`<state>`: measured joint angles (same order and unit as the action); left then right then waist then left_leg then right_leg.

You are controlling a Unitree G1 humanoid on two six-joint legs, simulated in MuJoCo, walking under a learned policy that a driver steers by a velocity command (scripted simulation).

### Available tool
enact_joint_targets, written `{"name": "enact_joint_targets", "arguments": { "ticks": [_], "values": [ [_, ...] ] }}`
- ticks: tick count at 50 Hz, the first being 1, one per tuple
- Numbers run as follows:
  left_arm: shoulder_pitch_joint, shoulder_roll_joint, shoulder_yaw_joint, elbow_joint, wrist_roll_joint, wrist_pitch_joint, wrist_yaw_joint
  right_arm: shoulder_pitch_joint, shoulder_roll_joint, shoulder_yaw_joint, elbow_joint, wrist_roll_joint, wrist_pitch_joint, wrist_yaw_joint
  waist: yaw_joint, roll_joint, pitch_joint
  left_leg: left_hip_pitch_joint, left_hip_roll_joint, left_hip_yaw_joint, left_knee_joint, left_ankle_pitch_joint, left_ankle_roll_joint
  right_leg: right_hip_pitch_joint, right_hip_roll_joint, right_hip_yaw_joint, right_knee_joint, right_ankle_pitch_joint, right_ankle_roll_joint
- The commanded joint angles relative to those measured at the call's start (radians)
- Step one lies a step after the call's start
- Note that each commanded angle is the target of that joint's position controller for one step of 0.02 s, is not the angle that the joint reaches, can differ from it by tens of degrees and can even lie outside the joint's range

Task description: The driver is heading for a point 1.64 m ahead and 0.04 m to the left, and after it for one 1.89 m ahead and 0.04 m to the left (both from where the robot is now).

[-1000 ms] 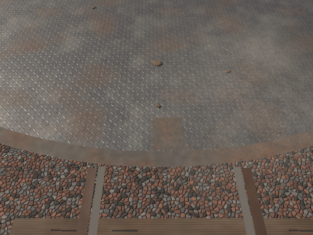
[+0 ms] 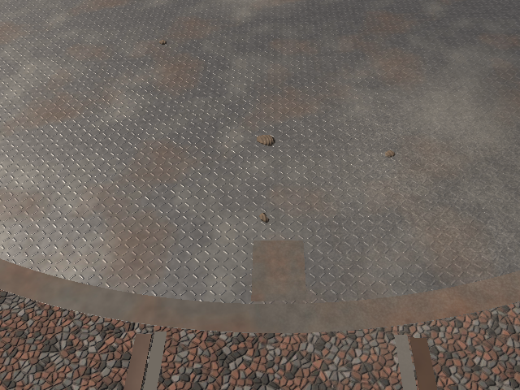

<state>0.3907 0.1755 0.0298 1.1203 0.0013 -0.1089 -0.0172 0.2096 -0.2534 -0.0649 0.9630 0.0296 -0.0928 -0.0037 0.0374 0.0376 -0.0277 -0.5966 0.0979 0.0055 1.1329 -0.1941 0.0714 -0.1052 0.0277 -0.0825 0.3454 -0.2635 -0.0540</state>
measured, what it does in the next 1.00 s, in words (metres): walks ahead: left foot, then right foot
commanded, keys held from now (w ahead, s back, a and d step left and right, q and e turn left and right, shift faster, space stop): w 1.00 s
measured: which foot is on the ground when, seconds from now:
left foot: up 0.00-0.28, down 0.30-0.88, up 0.90-1.00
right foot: down 0.00-0.30, up 0.32-0.84, down 0.86-1.00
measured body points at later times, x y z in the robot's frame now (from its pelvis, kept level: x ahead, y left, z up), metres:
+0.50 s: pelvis +0.29 +0.06 +0.00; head +0.32 +0.06 +0.44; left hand +0.37 +0.33 -0.14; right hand +0.35 -0.20 -0.14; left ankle +0.33 +0.14 -0.74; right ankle +0.26 -0.09 -0.65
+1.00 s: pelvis +0.59 -0.02 -0.01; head +0.62 -0.03 +0.44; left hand +0.69 +0.25 -0.13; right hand +0.63 -0.28 -0.15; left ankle +0.50 +0.14 -0.65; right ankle +0.65 -0.10 -0.74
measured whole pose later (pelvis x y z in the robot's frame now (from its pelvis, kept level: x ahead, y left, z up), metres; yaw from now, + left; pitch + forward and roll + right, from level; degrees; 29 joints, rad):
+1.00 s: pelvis +0.59 -0.02 -0.01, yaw +0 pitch +1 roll +0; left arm 0.18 0.24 0.06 0.93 0.00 -0.10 -0.03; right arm 0.27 -0.26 -0.06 0.99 0.03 -0.10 0.00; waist 0.00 0.03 0.03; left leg -0.44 0.06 -0.02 1.19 -0.35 0.06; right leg -0.35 0.02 -0.07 0.46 -0.15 -0.06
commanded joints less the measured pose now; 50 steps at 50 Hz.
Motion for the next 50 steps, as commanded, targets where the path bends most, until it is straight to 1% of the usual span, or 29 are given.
{"name": "enact_joint_targets", "arguments": {
  "ticks": [1, 5, 10, 11, 13, 14, 15, 16, 17, 18, 19, 20, 21, 22, 24, 27, 29, 33, 37, 40, 41, 42, 43, 44, 45, 46, 47, 48, 50],
  "values": [
    [0.035, 0.152, 0.018, -0.038, 0.004, -0.006, 0.02, -0.047, -0.032, -0.01, -0.056, -0.011, 0.006, 0.005, -0.021, -0.086, 0.122, -0.196, 0.045, -0.02, -0.125, 0.098, -0.028, 0.043, -0.25, 0.212, -0.219, 0.304, -0.129],
    [0.06, 0.167, 0.022, -0.057, 0.0, 0.004, 0.037, -0.235, -0.006, 0.007, -0.119, -0.006, 0.002, 0.018, 0.019, -0.095, 0.145, -0.138, 0.005, 0.026, -0.413, 0.241, -0.046, 0.028, -0.224, 0.136, -0.255, 0.312, -0.12],
    [0.126, 0.17, 0.035, -0.041, -0.015, 0.017, 0.041, -0.36, -0.016, 0.015, -0.167, 0.002, -0.009, 0.048, 0.032, -0.104, 0.18, -0.119, -0.026, 0.034, -0.573, 0.241, -0.007, 0.161, -0.273, 0.104, -0.218, 0.371, -0.116],
    [0.12, 0.176, 0.039, -0.043, -0.015, 0.022, 0.041, -0.36, -0.026, 0.013, -0.173, 0.002, -0.013, 0.054, 0.019, -0.11, 0.17, -0.099, -0.035, 0.037, -0.592, 0.214, 0.008, 0.196, -0.285, 0.097, -0.189, 0.435, -0.109],
    [0.089, 0.206, 0.051, -0.056, -0.012, 0.03, 0.043, -0.279, -0.074, -0.008, -0.161, 0.001, -0.017, 0.057, -0.043, -0.152, 0.089, 0.052, -0.088, 0.067, -0.596, 0.146, 0.041, 0.246, -0.294, 0.085, -0.069, 0.759, -0.088],
    [0.068, 0.215, 0.054, -0.062, -0.008, 0.038, 0.042, -0.156, -0.112, -0.028, -0.13, 0.001, -0.017, 0.053, -0.112, -0.174, 0.009, 0.214, -0.126, 0.091, -0.593, 0.125, 0.065, 0.24, -0.277, 0.063, 0.077, 0.926, -0.072],
    [0.047, 0.206, 0.049, -0.074, -0.005, 0.042, 0.041, 0.027, -0.158, -0.053, -0.074, 0.003, -0.012, 0.046, -0.198, -0.172, -0.095, 0.477, -0.121, 0.077, -0.59, 0.146, 0.097, 0.129, -0.232, 0.035, 0.296, 0.92, -0.041],
    [0.061, 0.16, 0.03, -0.101, 0.013, 0.039, 0.036, 0.204, -0.242, -0.073, -0.037, -0.013, -0.005, 0.032, -0.23, -0.023, -0.247, 0.805, 0.101, -0.199, -0.569, 0.095, 0.161, -0.135, -0.156, 0.008, 0.642, 0.525, -0.013],
    [0.204, 0.0, -0.011, -0.095, -0.009, 0.012, 0.018, 0.239, -0.259, -0.068, -0.016, -0.028, -0.006, 0.042, -0.129, 0.245, -0.413, 1.068, 0.316, -0.736, -0.759, -0.154, 0.327, -0.471, 0.04, 0.13, 0.967, -0.282, 0.031],
    [0.089, 0.115, 0.016, -0.105, -0.04, -0.018, 0.014, 0.194, -0.166, -0.044, -0.02, -0.02, -0.009, 0.043, -0.163, 0.147, -0.324, 0.999, 0.266, -0.747, -0.845, -0.209, 0.265, -0.577, -0.008, 0.237, 1.07, -0.288, 0.003],
    [-0.02, 0.164, 0.03, -0.146, -0.06, -0.031, 0.015, 0.093, -0.123, -0.032, -0.035, -0.014, -0.015, 0.039, -0.143, 0.104, -0.162, 0.846, 0.239, -0.569, -0.856, -0.123, 0.218, -0.638, -0.058, 0.196, 1.074, -0.205, -0.011],
    [-0.071, 0.172, 0.032, -0.158, -0.052, -0.035, 0.026, 0.001, -0.098, -0.021, -0.056, -0.018, -0.022, 0.041, -0.104, -0.017, -0.092, 0.67, 0.211, -0.443, -0.881, 0.017, 0.195, -0.586, -0.116, 0.177, 1.021, -0.105, -0.014],
    [-0.085, 0.17, 0.045, -0.158, -0.035, -0.027, 0.035, -0.044, -0.07, -0.013, -0.057, -0.03, -0.028, 0.045, -0.067, -0.041, -0.042, 0.533, 0.177, -0.347, -0.904, 0.108, 0.181, -0.531, -0.149, 0.165, 0.965, -0.055, -0.012],
    [-0.051, 0.151, 0.047, -0.156, -0.028, -0.011, 0.036, -0.053, -0.048, -0.006, -0.048, -0.041, -0.032, 0.048, -0.03, -0.014, -0.034, 0.457, 0.149, -0.288, -0.931, 0.128, 0.173, -0.466, -0.177, 0.175, 0.93, -0.026, -0.016],
    [-0.028, 0.111, 0.046, -0.157, -0.028, 0.014, 0.04, -0.028, -0.052, -0.004, -0.026, -0.036, -0.032, 0.045, -0.006, 0.015, 0.0, 0.385, 0.127, -0.221, -0.984, 0.126, 0.183, -0.445, -0.194, 0.163, 0.858, -0.022, -0.009],
    [-0.146, 0.128, 0.052, -0.206, -0.014, 0.027, 0.043, 0.026, -0.104, -0.014, -0.008, -0.034, -0.031, 0.02, -0.017, 0.003, 0.063, 0.366, 0.126, -0.17, -1.034, 0.147, 0.193, -0.552, -0.213, 0.146, 0.712, 0.089, 0.029],
    [-0.223, 0.13, 0.052, -0.232, -0.007, 0.024, 0.039, 0.063, -0.114, -0.015, -0.002, -0.032, -0.024, 0.007, -0.037, -0.002, 0.075, 0.402, 0.113, -0.137, -1.039, 0.173, 0.178, -0.603, -0.208, 0.136, 0.582, 0.208, 0.044],
    [-0.369, 0.108, 0.039, -0.269, -0.013, 0.014, 0.022, 0.132, -0.127, -0.016, 0.011, -0.019, -0.016, -0.002, -0.085, 0.007, 0.092, 0.44, 0.074, -0.054, -1.035, 0.194, 0.135, -0.548, -0.151, 0.079, 0.324, 0.379, 0.047],
    [-0.476, 0.114, 0.031, -0.31, -0.024, 0.008, -0.002, 0.208, -0.134, -0.022, 0.043, -0.012, 0.0, -0.004, -0.119, 0.015, 0.119, 0.584, 0.126, -0.057, -0.981, 0.195, 0.129, -0.576, -0.126, 0.075, 0.212, 0.335, 0.031],
    [-0.456, 0.148, 0.04, -0.325, -0.027, -0.001, -0.018, 0.199, -0.153, -0.033, 0.048, -0.01, 0.016, -0.01, -0.079, 0.04, 0.098, 0.675, 0.172, -0.069, -0.9, 0.326, 0.103, -0.522, -0.103, 0.071, 0.166, 0.223, -0.01],
    [-0.395, 0.173, 0.051, -0.312, -0.026, -0.004, -0.019, 0.175, -0.162, -0.036, 0.041, -0.01, 0.021, -0.011, -0.04, 0.056, 0.059, 0.682, 0.165, -0.056, -0.83, 0.485, 0.089, -0.424, -0.073, 0.047, 0.157, 0.193, -0.027],
    [-0.259, 0.208, 0.072, -0.272, -0.023, -0.005, -0.016, 0.15, -0.154, -0.032, 0.035, -0.01, 0.026, -0.011, 0.034, 0.052, -0.021, 0.656, 0.124, -0.018, -0.673, 0.634, 0.066, -0.241, -0.037, 0.017, 0.14, 0.198, -0.053],
    [-0.067, 0.27, 0.098, -0.219, -0.015, -0.004, -0.009, 0.147, -0.122, -0.018, 0.018, -0.019, 0.028, -0.011, 0.104, 0.012, -0.155, 0.508, 0.068, 0.024, -0.422, 0.551, 0.032, 0.055, -0.104, 0.091, 0.179, 0.218, -0.099],
    [0.072, 0.374, 0.124, -0.189, 0.002, 0.002, -0.005, 0.268, -0.009, 0.016, 0.005, -0.025, 0.011, 0.0, 0.074, -0.219, -0.317, 0.089, -0.091, 0.061, -0.005, 0.142, -0.043, 0.471, -0.37, 0.543, 0.135, 0.068, -0.259],
    [0.083, 0.309, 0.1, -0.186, -0.004, 0.004, -0.009, 0.25, -0.02, 0.018, 0.014, -0.013, -0.016, 0.007, 0.079, -0.283, -0.385, -0.073, -0.152, -0.089, 0.166, -0.367, -0.039, 0.531, -0.434, 0.835, -0.038, -0.028, -0.291],
    [-0.003, 0.248, 0.08, -0.198, -0.012, 0.001, -0.009, 0.158, -0.11, -0.006, -0.011, 0.015, -0.033, 0.011, 0.071, -0.228, -0.244, -0.173, -0.086, -0.123, 0.241, -0.33, -0.015, 0.425, -0.398, 0.703, -0.047, -0.063, -0.232],
    [-0.097, 0.21, 0.067, -0.225, -0.011, 0.001, -0.007, 0.085, -0.123, -0.007, -0.032, 0.02, -0.039, 0.007, 0.046, -0.156, -0.139, -0.174, -0.029, -0.091, 0.214, -0.236, -0.002, 0.268, -0.363, 0.557, -0.062, 0.006, -0.197],
    [-0.166, 0.178, 0.056, -0.234, -0.002, 0.0, -0.011, 0.051, -0.116, -0.013, -0.035, 0.006, -0.035, -0.001, 0.013, -0.092, -0.064, -0.13, 0.012, -0.073, 0.146, -0.156, -0.003, 0.111, -0.325, 0.45, -0.098, 0.088, -0.181],
    [-0.207, 0.142, 0.045, -0.229, 0.011, -0.007, -0.017, 0.088, -0.083, -0.02, -0.025, -0.006, -0.004, -0.008, -0.047, -0.121, -0.021, -0.01, 0.057, -0.08, 0.052, -0.081, -0.004, -0.049, -0.268, 0.335, -0.159, 0.149, -0.16]
  ]
}}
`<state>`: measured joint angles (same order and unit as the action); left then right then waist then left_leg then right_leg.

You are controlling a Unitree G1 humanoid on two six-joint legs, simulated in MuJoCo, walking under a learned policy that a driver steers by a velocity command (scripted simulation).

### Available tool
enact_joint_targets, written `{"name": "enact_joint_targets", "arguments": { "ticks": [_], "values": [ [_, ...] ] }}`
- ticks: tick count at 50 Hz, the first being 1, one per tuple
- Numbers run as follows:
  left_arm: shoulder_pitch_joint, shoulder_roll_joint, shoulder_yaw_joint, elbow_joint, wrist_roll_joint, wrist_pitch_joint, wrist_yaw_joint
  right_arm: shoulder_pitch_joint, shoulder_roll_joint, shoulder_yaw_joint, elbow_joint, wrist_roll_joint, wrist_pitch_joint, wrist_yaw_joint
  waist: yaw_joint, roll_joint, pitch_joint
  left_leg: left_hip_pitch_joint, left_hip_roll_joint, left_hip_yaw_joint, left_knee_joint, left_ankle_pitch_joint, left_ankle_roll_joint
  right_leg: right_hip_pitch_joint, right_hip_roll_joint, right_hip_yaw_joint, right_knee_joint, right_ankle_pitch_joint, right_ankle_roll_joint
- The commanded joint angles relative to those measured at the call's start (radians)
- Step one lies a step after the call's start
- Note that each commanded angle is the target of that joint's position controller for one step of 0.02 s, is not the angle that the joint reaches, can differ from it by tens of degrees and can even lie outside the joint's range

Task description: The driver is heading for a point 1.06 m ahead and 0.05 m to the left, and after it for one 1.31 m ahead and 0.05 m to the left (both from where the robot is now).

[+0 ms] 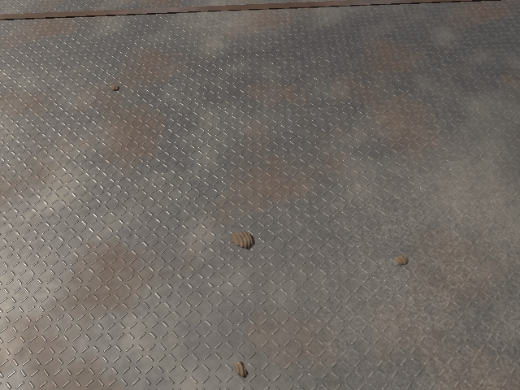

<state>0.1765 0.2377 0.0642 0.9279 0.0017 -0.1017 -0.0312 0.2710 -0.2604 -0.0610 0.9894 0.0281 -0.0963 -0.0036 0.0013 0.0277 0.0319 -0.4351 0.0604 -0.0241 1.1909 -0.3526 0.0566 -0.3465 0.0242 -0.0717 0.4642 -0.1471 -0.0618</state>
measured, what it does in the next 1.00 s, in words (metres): walks ahead: left foot, then right foot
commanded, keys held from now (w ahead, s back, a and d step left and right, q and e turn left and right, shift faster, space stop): w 1.00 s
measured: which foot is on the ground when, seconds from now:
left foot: up 0.00-0.40, down 0.42-0.96, up 0.98-1.00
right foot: down 0.00-0.44, up 0.46-0.94, down 0.96-1.00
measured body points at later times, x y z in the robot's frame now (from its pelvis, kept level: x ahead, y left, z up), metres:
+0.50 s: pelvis +0.29 +0.06 -0.01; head +0.33 +0.07 +0.44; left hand +0.28 +0.32 -0.16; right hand +0.46 -0.20 -0.12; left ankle +0.38 +0.15 -0.74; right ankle +0.12 -0.08 -0.65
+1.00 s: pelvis +0.58 +0.01 -0.02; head +0.61 +0.00 +0.43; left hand +0.78 +0.26 -0.11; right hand +0.54 -0.26 -0.16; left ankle +0.39 +0.15 -0.71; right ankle +0.70 -0.08 -0.74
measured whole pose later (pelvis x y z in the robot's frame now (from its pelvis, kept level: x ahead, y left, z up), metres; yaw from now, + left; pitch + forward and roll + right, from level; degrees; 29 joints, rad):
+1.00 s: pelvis +0.58 +0.01 -0.02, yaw +0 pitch +2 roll +1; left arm 0.02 0.24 0.06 0.85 -0.01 -0.10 -0.03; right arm 0.38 -0.26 -0.07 1.03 0.01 -0.05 -0.01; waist -0.05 0.00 0.02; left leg -0.04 0.02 0.03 0.63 -0.50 0.01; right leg -0.50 -0.01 -0.05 0.55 -0.10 -0.07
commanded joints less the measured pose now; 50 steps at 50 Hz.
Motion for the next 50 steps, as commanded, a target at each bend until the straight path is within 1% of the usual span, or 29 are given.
{"name": "enact_joint_targets", "arguments": {
  "ticks": [1, 2, 4, 6, 10, 15, 18, 19, 20, 21, 22, 23, 24, 25, 26, 27, 28, 29, 31, 34, 38, 41, 43, 45, 46, 47, 48, 49, 50],
  "values": [
    [0.021, 0.085, 0.012, -0.028, 0.007, -0.016, -0.002, 0.042, -0.054, -0.022, -0.045, -0.006, 0.011, -0.01, -0.019, -0.11, -0.071, -0.155, 0.099, -0.043, -0.033, 0.089, 0.005, 0.162, -0.254, 0.292, -0.301, 0.057, -0.16],
    [0.04, 0.101, 0.016, -0.018, 0.006, -0.018, 0.002, 0.035, -0.047, -0.022, -0.049, -0.008, 0.018, -0.011, -0.025, -0.105, -0.055, -0.166, 0.103, -0.038, -0.065, 0.114, -0.003, 0.147, -0.251, 0.265, -0.319, 0.089, -0.168],
    [0.078, 0.13, 0.022, -0.004, 0.005, -0.019, 0.016, -0.033, -0.056, -0.027, -0.074, -0.016, 0.023, -0.014, -0.017, -0.082, -0.025, -0.239, 0.108, -0.035, -0.162, 0.201, -0.024, 0.164, -0.252, 0.233, -0.341, 0.145, -0.175],
    [0.113, 0.135, 0.022, 0.007, 0.002, -0.013, 0.028, -0.105, -0.053, -0.028, -0.098, -0.023, 0.021, -0.011, -0.001, -0.075, -0.011, -0.288, 0.104, -0.031, -0.278, 0.304, -0.039, 0.198, -0.243, 0.201, -0.348, 0.179, -0.164],
    [0.171, 0.141, 0.021, 0.024, -0.008, -0.006, 0.039, -0.238, -0.028, -0.017, -0.134, -0.017, 0.012, 0.004, 0.04, -0.085, 0.018, -0.255, 0.064, 0.011, -0.505, 0.465, -0.043, 0.227, -0.212, 0.13, -0.359, 0.166, -0.132],
    [0.256, 0.149, 0.028, 0.066, -0.015, 0.014, 0.044, -0.368, -0.028, -0.004, -0.184, -0.007, 0.001, 0.031, 0.078, -0.083, 0.064, -0.287, 0.034, 0.024, -0.64, 0.415, -0.023, 0.38, -0.264, 0.126, -0.304, 0.184, -0.13],
    [0.241, 0.167, 0.038, 0.072, -0.019, 0.028, 0.05, -0.348, -0.058, -0.011, -0.195, -0.004, -0.009, 0.046, 0.04, -0.107, 0.043, -0.213, 0.008, 0.036, -0.682, 0.309, 0.014, 0.447, -0.299, 0.131, -0.227, 0.333, -0.107],
    [0.219, 0.178, 0.041, 0.066, -0.02, 0.032, 0.051, -0.291, -0.082, -0.021, -0.183, -0.005, -0.011, 0.046, 0.004, -0.123, 0.004, -0.112, -0.023, 0.061, -0.687, 0.278, 0.03, 0.448, -0.292, 0.12, -0.164, 0.494, -0.095],
    [0.193, 0.174, 0.039, 0.061, -0.021, 0.037, 0.05, -0.167, -0.114, -0.041, -0.147, -0.009, -0.012, 0.043, -0.065, -0.123, -0.069, 0.066, -0.06, 0.092, -0.705, 0.288, 0.055, 0.422, -0.255, 0.086, -0.022, 0.645, -0.074],
    [0.185, 0.147, 0.027, 0.047, -0.015, 0.038, 0.05, 0.017, -0.172, -0.066, -0.093, -0.015, -0.011, 0.035, -0.138, -0.093, -0.192, 0.353, -0.019, 0.045, -0.67, 0.32, 0.095, 0.286, -0.199, 0.046, 0.206, 0.592, -0.041],
    [0.284, 0.055, -0.001, 0.027, -0.001, 0.025, 0.042, 0.172, -0.272, -0.091, -0.064, -0.035, -0.007, 0.026, -0.123, 0.108, -0.363, 0.766, 0.246, -0.355, -0.677, 0.257, 0.234, -0.089, -0.068, 0.008, 0.606, 0.185, 0.025],
    [0.297, 0.026, -0.015, 0.038, -0.013, -0.002, 0.033, 0.192, -0.234, -0.074, -0.053, -0.022, -0.001, 0.029, -0.113, 0.247, -0.458, 0.878, 0.353, -0.718, -0.861, 0.135, 0.316, -0.299, 0.042, 0.126, 0.829, -0.419, 0.045],
    [0.208, 0.12, 0.01, 0.018, -0.041, -0.023, 0.028, 0.12, -0.169, -0.053, -0.063, -0.013, -0.002, 0.028, -0.117, 0.175, -0.328, 0.784, 0.312, -0.615, -0.882, 0.06, 0.258, -0.41, -0.028, 0.19, 0.916, -0.401, 0.022],
    [0.123, 0.139, 0.012, -0.007, -0.053, -0.032, 0.029, 0.034, -0.126, -0.041, -0.087, -0.015, -0.003, 0.024, -0.1, 0.112, -0.215, 0.637, 0.276, -0.464, -0.896, 0.091, 0.219, -0.434, -0.083, 0.158, 0.9, -0.316, 0.006],
    [0.083, 0.133, 0.016, -0.013, -0.043, -0.029, 0.036, -0.041, -0.097, -0.03, -0.098, -0.024, -0.005, 0.027, -0.064, 0.031, -0.129, 0.469, 0.238, -0.354, -0.934, 0.167, 0.196, -0.393, -0.129, 0.135, 0.828, -0.231, 0.006],
    [0.086, 0.129, 0.026, -0.009, -0.028, -0.016, 0.043, -0.083, -0.067, -0.021, -0.102, -0.034, -0.01, 0.03, -0.027, 0.031, -0.09, 0.356, 0.202, -0.282, -0.966, 0.22, 0.176, -0.327, -0.162, 0.141, 0.758, -0.18, 0.006],
    [0.113, 0.105, 0.026, -0.004, -0.024, -0.001, 0.045, -0.092, -0.057, -0.017, -0.097, -0.039, -0.012, 0.033, -0.001, 0.048, -0.077, 0.289, 0.185, -0.243, -0.997, 0.236, 0.172, -0.271, -0.176, 0.143, 0.726, -0.153, 0.007],
    [0.131, 0.08, 0.023, 0.0, -0.023, 0.012, 0.047, -0.082, -0.063, -0.018, -0.089, -0.037, -0.014, 0.033, 0.011, 0.051, -0.068, 0.252, 0.177, -0.215, -1.023, 0.254, 0.179, -0.248, -0.182, 0.139, 0.693, -0.143, 0.011],
    [0.102, 0.071, 0.024, -0.015, -0.017, 0.024, 0.051, -0.05, -0.098, -0.025, -0.072, -0.034, -0.019, 0.024, 0.019, 0.038, -0.036, 0.226, 0.174, -0.166, -1.06, 0.31, 0.193, -0.281, -0.19, 0.129, 0.618, -0.082, 0.029],
    [-0.006, 0.075, 0.026, -0.051, -0.006, 0.024, 0.048, -0.003, -0.119, -0.029, -0.056, -0.031, -0.014, 0.005, -0.002, 0.019, -0.009, 0.263, 0.159, -0.108, -1.078, 0.371, 0.18, -0.358, -0.189, 0.121, 0.442, 0.085, 0.054],
    [-0.144, 0.05, 0.013, -0.087, -0.013, 0.016, 0.032, 0.057, -0.125, -0.028, -0.038, -0.019, -0.008, -0.004, -0.045, 0.027, 0.018, 0.285, 0.119, -0.026, -1.085, 0.366, 0.142, -0.307, -0.142, 0.074, 0.203, 0.259, 0.055],
    [-0.229, 0.051, 0.005, -0.116, -0.02, 0.013, 0.017, 0.116, -0.133, -0.031, -0.01, -0.013, 0.002, -0.005, -0.076, 0.028, 0.045, 0.375, 0.15, -0.027, -1.061, 0.35, 0.14, -0.319, -0.122, 0.067, 0.115, 0.249, 0.05],
    [-0.265, 0.06, 0.003, -0.138, -0.023, 0.008, 0.005, 0.139, -0.139, -0.035, 0.005, -0.011, 0.013, -0.008, -0.079, 0.032, 0.058, 0.454, 0.185, -0.037, -1.022, 0.378, 0.134, -0.34, -0.116, 0.073, 0.076, 0.192, 0.032],
    [-0.251, 0.082, 0.008, -0.146, -0.024, 0.001, -0.005, 0.133, -0.151, -0.042, 0.01, -0.008, 0.023, -0.012, -0.054, 0.047, 0.045, 0.508, 0.212, -0.045, -0.97, 0.47, 0.117, -0.301, -0.102, 0.068, 0.047, 0.115, 0.005],
    [-0.207, 0.103, 0.016, -0.138, -0.024, -0.001, -0.006, 0.115, -0.16, -0.045, 0.006, -0.008, 0.027, -0.013, -0.024, 0.061, 0.017, 0.519, 0.21, -0.037, -0.919, 0.596, 0.105, -0.225, -0.079, 0.049, 0.038, 0.079, -0.01],
    [-0.11, 0.13, 0.032, -0.112, -0.021, -0.003, -0.005, 0.088, -0.162, -0.045, 0.0, -0.006, 0.032, -0.014, 0.034, 0.068, -0.043, 0.507, 0.185, -0.01, -0.808, 0.764, 0.087, -0.079, -0.043, 0.017, 0.018, 0.078, -0.031],
    [0.064, 0.181, 0.058, -0.056, -0.016, -0.003, 0.001, 0.079, -0.136, -0.035, -0.009, -0.009, 0.036, -0.014, 0.107, 0.043, -0.153, 0.427, 0.126, 0.035, -0.605, 0.804, 0.057, 0.17, -0.037, 0.018, 0.03, 0.102, -0.063],
    [0.245, 0.263, 0.078, -0.023, -0.004, 0.001, 0.012, 0.101, -0.098, -0.017, -0.033, -0.032, 0.035, -0.014, 0.148, -0.102, -0.31, 0.197, 0.057, 0.082, -0.264, 0.469, 0.017, 0.486, -0.249, 0.272, 0.052, 0.114, -0.133],
    [0.259, 0.286, 0.075, -0.011, -0.006, 0.005, 0.004, 0.207, 0.021, 0.013, -0.03, -0.037, 0.011, -0.004, 0.069, -0.354, -0.399, -0.141, -0.116, 0.003, 0.007, -0.225, -0.023, 0.73, -0.405, 0.699, -0.066, -0.018, -0.252]
  ]
}}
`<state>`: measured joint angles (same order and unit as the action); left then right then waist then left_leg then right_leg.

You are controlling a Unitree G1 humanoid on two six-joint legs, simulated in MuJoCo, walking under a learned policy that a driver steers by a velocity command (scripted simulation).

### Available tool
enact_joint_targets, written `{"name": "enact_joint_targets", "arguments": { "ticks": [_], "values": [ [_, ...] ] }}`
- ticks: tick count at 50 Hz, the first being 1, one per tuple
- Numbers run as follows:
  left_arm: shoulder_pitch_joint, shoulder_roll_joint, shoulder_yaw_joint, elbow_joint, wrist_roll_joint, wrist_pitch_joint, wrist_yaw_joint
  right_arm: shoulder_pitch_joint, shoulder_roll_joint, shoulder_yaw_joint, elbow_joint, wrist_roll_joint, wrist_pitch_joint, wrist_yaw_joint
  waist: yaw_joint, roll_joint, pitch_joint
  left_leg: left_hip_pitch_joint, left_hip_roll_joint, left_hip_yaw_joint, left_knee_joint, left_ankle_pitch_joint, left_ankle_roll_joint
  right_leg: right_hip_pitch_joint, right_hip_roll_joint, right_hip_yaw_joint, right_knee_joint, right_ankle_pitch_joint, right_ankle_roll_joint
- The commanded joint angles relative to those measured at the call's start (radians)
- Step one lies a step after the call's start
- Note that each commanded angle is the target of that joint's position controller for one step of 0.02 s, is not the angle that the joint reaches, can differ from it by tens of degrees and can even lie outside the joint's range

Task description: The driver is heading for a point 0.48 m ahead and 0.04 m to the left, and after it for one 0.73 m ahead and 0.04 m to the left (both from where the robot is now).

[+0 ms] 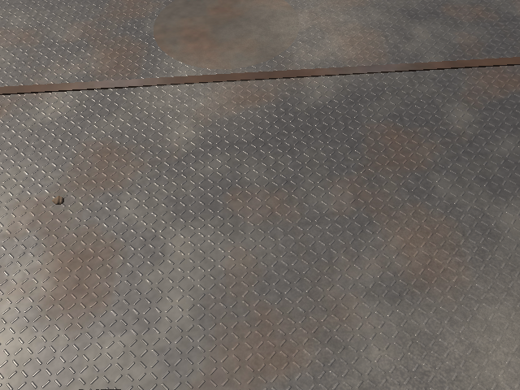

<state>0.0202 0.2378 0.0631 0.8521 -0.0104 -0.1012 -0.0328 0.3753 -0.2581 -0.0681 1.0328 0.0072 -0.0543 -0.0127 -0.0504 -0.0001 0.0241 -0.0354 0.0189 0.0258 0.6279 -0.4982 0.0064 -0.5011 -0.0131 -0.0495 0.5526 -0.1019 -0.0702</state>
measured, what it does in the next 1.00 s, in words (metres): walks ahead: left foot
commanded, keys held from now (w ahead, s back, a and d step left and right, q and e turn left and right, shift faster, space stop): w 0.88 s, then no key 0.12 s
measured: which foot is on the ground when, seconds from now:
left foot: up 0.00-0.50, down 0.52-1.00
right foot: down 0.00-0.52, up 0.54-1.00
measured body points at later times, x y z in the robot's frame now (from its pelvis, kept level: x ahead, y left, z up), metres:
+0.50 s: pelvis +0.28 +0.02 +0.01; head +0.30 +0.03 +0.46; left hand +0.23 +0.30 -0.13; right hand +0.49 -0.21 -0.09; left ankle +0.43 +0.14 -0.71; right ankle +0.12 -0.10 -0.72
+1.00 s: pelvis +0.55 +0.04 +0.02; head +0.58 +0.04 +0.47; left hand +0.76 +0.27 -0.09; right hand +0.52 -0.23 -0.12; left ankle +0.42 +0.14 -0.72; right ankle +0.74 -0.09 -0.69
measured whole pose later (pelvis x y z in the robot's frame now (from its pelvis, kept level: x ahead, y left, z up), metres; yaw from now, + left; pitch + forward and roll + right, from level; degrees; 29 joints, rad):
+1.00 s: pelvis +0.55 +0.04 +0.02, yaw +0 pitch +2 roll +2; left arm 0.01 0.24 0.06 0.86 -0.01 -0.09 -0.03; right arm 0.36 -0.24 -0.05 1.01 0.00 -0.07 -0.01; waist -0.08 -0.04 0.01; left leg 0.04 -0.05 0.04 0.25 -0.32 0.03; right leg -0.59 -0.07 0.00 0.51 0.08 -0.03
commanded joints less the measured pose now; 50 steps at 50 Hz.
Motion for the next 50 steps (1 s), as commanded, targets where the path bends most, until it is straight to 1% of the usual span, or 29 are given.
{"name": "enact_joint_targets", "arguments": {
  "ticks": [1, 2, 3, 4, 5, 6, 8, 11, 15, 19, 21, 23, 24, 25, 26, 27, 28, 29, 30, 31, 32, 33, 35, 38, 42, 44, 46, 48, 50],
  "values": [
    [0.405, 0.21, 0.054, 0.061, -0.002, 0.003, 0.003, 0.053, -0.077, 0.001, -0.069, 0.022, -0.054, 0.013, 0.15, -0.249, -0.367, -0.679, -0.037, -0.149, 0.699, -0.095, 0.041, 0.88, -0.37, 0.751, -0.244, -0.238, -0.237],
    [0.326, 0.165, 0.042, 0.044, -0.005, -0.002, 0.006, -0.055, -0.127, -0.011, -0.098, 0.042, -0.068, 0.015, 0.148, -0.162, -0.223, -0.743, 0.015, -0.128, 0.712, -0.001, 0.057, 0.749, -0.333, 0.619, -0.263, -0.232, -0.195],
    [0.242, 0.145, 0.033, 0.025, 0.003, -0.003, 0.007, -0.111, -0.124, -0.011, -0.109, 0.038, -0.07, 0.009, 0.12, -0.069, -0.144, -0.713, 0.068, -0.102, 0.672, 0.103, 0.059, 0.598, -0.3, 0.503, -0.286, -0.136, -0.173],
    [0.19, 0.121, 0.026, 0.017, 0.015, -0.006, 0.005, -0.129, -0.113, -0.017, -0.108, 0.023, -0.063, 0.003, 0.088, -0.036, -0.091, -0.66, 0.101, -0.098, 0.616, 0.16, 0.054, 0.468, -0.268, 0.418, -0.313, -0.038, -0.167],
    [0.171, 0.1, 0.019, 0.018, 0.024, -0.009, 0.003, -0.108, -0.098, -0.02, -0.104, 0.016, -0.051, 0.002, 0.056, -0.055, -0.082, -0.598, 0.125, -0.107, 0.574, 0.198, 0.053, 0.398, -0.243, 0.363, -0.338, 0.007, -0.159],
    [0.174, 0.091, 0.016, 0.025, 0.023, -0.011, 0.002, -0.091, -0.078, -0.02, -0.099, 0.015, -0.039, 0.001, 0.041, -0.065, -0.077, -0.568, 0.133, -0.105, 0.54, 0.212, 0.051, 0.366, -0.226, 0.325, -0.364, 0.024, -0.159],
    [0.204, 0.113, 0.021, 0.041, 0.016, -0.015, 0.009, -0.105, -0.06, -0.019, -0.105, 0.012, -0.023, -0.002, 0.032, -0.062, -0.047, -0.584, 0.143, -0.091, 0.466, 0.245, 0.036, 0.332, -0.219, 0.268, -0.403, 0.072, -0.17],
    [0.254, 0.146, 0.028, 0.059, 0.014, -0.01, 0.028, -0.211, -0.062, -0.02, -0.142, -0.002, -0.019, -0.001, 0.051, -0.042, -0.009, -0.671, 0.146, -0.084, 0.305, 0.389, 0.005, 0.354, -0.217, 0.217, -0.435, 0.117, -0.17],
    [0.304, 0.15, 0.027, 0.077, 0.004, -0.002, 0.039, -0.337, -0.039, -0.009, -0.176, 0.001, -0.027, 0.012, 0.087, -0.055, 0.021, -0.634, 0.107, -0.045, 0.069, 0.58, -0.002, 0.362, -0.172, 0.123, -0.446, 0.119, -0.131],
    [0.377, 0.157, 0.031, 0.115, -0.004, 0.01, 0.041, -0.448, -0.037, 0.002, -0.213, 0.011, -0.032, 0.03, 0.126, -0.058, 0.055, -0.633, 0.077, -0.025, -0.054, 0.585, 0.007, 0.46, -0.201, 0.107, -0.418, 0.108, -0.125],
    [0.392, 0.165, 0.036, 0.129, -0.007, 0.02, 0.044, -0.476, -0.048, 0.003, -0.233, 0.014, -0.038, 0.042, 0.123, -0.065, 0.064, -0.643, 0.071, -0.031, -0.09, 0.528, 0.027, 0.528, -0.235, 0.115, -0.379, 0.143, -0.118],
    [0.376, 0.179, 0.043, 0.131, -0.009, 0.03, 0.048, -0.447, -0.074, -0.004, -0.235, 0.016, -0.045, 0.051, 0.091, -0.084, 0.044, -0.58, 0.053, -0.021, -0.116, 0.455, 0.054, 0.572, -0.258, 0.12, -0.325, 0.245, -0.099],
    [0.353, 0.188, 0.045, 0.126, -0.01, 0.034, 0.049, -0.39, -0.097, -0.014, -0.222, 0.015, -0.048, 0.051, 0.054, -0.098, 0.008, -0.485, 0.025, 0.003, -0.126, 0.426, 0.07, 0.576, -0.251, 0.108, -0.261, 0.393, -0.086],
    [0.33, 0.181, 0.042, 0.121, -0.011, 0.039, 0.049, -0.265, -0.129, -0.034, -0.184, 0.011, -0.049, 0.049, -0.014, -0.094, -0.065, -0.311, -0.01, 0.033, -0.144, 0.432, 0.093, 0.552, -0.212, 0.072, -0.119, 0.539, -0.063],
    [0.328, 0.149, 0.028, 0.106, -0.003, 0.042, 0.051, -0.08, -0.187, -0.059, -0.13, 0.003, -0.048, 0.042, -0.082, -0.052, -0.193, -0.027, 0.039, -0.023, -0.108, 0.456, 0.135, 0.421, -0.153, 0.026, 0.116, 0.481, -0.029],
    [0.391, 0.086, 0.007, 0.087, 0.026, 0.034, 0.05, 0.053, -0.268, -0.076, -0.106, -0.005, -0.041, 0.032, -0.074, 0.154, -0.327, 0.275, 0.262, -0.352, -0.111, 0.422, 0.22, 0.136, -0.044, -0.009, 0.467, 0.036, 0.019],
    [0.48, 0.004, -0.017, 0.093, 0.004, 0.004, 0.037, 0.076, -0.284, -0.069, -0.097, -0.002, -0.04, 0.042, -0.034, 0.326, -0.428, 0.468, 0.409, -0.789, -0.297, 0.256, 0.365, -0.158, 0.092, 0.098, 0.711, -0.509, 0.054],
    [0.371, 0.117, 0.009, 0.084, -0.03, -0.015, 0.032, 0.035, -0.199, -0.05, -0.099, 0.01, -0.042, 0.041, -0.059, 0.198, -0.314, 0.381, 0.358, -0.737, -0.343, 0.075, 0.315, -0.279, 0.018, 0.159, 0.799, -0.471, 0.038],
    [0.264, 0.152, 0.016, 0.052, -0.039, -0.024, 0.031, -0.063, -0.148, -0.036, -0.124, 0.01, -0.046, 0.037, -0.051, 0.14, -0.18, 0.229, 0.316, -0.577, -0.357, 0.092, 0.263, -0.315, -0.04, 0.132, 0.777, -0.367, 0.017],
    [0.226, 0.146, 0.018, 0.05, -0.03, -0.021, 0.04, -0.145, -0.122, -0.024, -0.143, -0.006, -0.047, 0.038, -0.015, 0.062, -0.114, 0.067, 0.279, -0.465, -0.383, 0.183, 0.237, -0.255, -0.09, 0.116, 0.723, -0.272, 0.013],
    [0.228, 0.138, 0.026, 0.053, -0.014, -0.011, 0.047, -0.195, -0.09, -0.015, -0.15, -0.017, -0.05, 0.041, 0.021, 0.062, -0.071, -0.053, 0.242, -0.381, -0.41, 0.273, 0.221, -0.19, -0.119, 0.12, 0.652, -0.216, 0.015],
    [0.255, 0.121, 0.027, 0.059, -0.01, 0.002, 0.048, -0.207, -0.07, -0.008, -0.147, -0.022, -0.052, 0.042, 0.051, 0.084, -0.064, -0.115, 0.216, -0.325, -0.438, 0.319, 0.21, -0.128, -0.136, 0.126, 0.614, -0.183, 0.014],
    [0.267, 0.084, 0.024, 0.06, -0.006, 0.019, 0.05, -0.176, -0.088, -0.011, -0.131, -0.016, -0.057, 0.038, 0.066, 0.087, -0.048, -0.161, 0.203, -0.258, -0.478, 0.399, 0.223, -0.105, -0.144, 0.111, 0.546, -0.15, 0.025],
    [0.17, 0.087, 0.027, 0.023, 0.006, 0.025, 0.051, -0.12, -0.131, -0.02, -0.11, -0.013, -0.057, 0.019, 0.051, 0.052, -0.01, -0.141, 0.205, -0.204, -0.51, 0.493, 0.232, -0.194, -0.146, 0.105, 0.391, -0.006, 0.057],
    [0.042, 0.066, 0.018, -0.013, 0.003, 0.018, 0.037, -0.065, -0.132, -0.016, -0.092, -0.003, -0.05, 0.007, 0.016, 0.058, 0.016, -0.118, 0.158, -0.108, -0.518, 0.528, 0.192, -0.17, -0.112, 0.07, 0.155, 0.203, 0.066],
    [-0.028, 0.057, 0.01, -0.033, -0.002, 0.015, 0.028, -0.023, -0.137, -0.016, -0.076, 0.002, -0.047, 0.004, -0.01, 0.055, 0.034, -0.086, 0.16, -0.093, -0.52, 0.505, 0.186, -0.155, -0.093, 0.052, 0.073, 0.24, 0.064],
    [-0.079, 0.052, 0.003, -0.051, 0.002, 0.01, 0.017, 0.001, -0.132, -0.013, -0.06, 0.0, -0.034, 0.001, -0.023, 0.049, 0.056, -0.042, 0.162, -0.07, -0.47, 0.633, 0.176, -0.136, -0.067, 0.037, 0.0, 0.238, 0.06],
    [-0.096, 0.057, 0.001, -0.063, 0.005, 0.001, 0.003, 0.02, -0.136, -0.014, -0.046, -0.003, -0.016, -0.003, -0.023, 0.066, 0.039, 0.02, 0.178, -0.063, -0.388, 0.775, 0.161, -0.103, -0.041, 0.03, -0.042, 0.205, 0.043],
    [-0.031, 0.098, 0.013, -0.051, 0.008, -0.005, -0.004, -0.004, -0.152, -0.019, -0.046, -0.002, -0.005, -0.007, 0.022, 0.099, -0.013, 0.068, 0.193, -0.081, -0.293, 0.912, 0.132, -0.009, -0.015, 0.035, -0.07, 0.149, 0.014]
  ]
}}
